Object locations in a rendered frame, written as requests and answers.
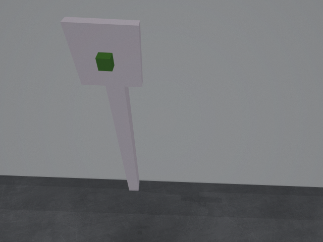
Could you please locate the panel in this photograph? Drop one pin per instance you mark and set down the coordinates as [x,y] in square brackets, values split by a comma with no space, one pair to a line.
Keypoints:
[88,36]

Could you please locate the button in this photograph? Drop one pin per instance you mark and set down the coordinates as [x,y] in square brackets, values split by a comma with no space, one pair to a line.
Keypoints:
[105,61]

